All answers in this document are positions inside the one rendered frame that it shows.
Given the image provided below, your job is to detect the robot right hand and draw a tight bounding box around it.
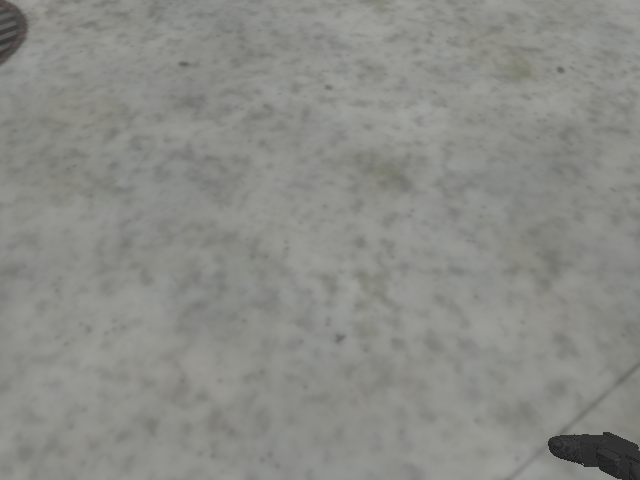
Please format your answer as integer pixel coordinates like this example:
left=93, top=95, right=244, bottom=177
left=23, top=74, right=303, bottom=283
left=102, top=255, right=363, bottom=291
left=548, top=432, right=640, bottom=480

